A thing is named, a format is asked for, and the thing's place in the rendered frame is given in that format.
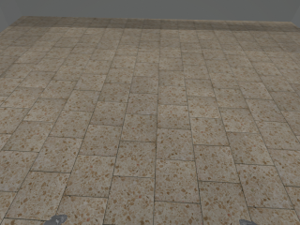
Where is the left robot hand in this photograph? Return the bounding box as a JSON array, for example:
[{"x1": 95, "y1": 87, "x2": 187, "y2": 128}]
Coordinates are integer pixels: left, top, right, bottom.
[{"x1": 43, "y1": 214, "x2": 68, "y2": 225}]

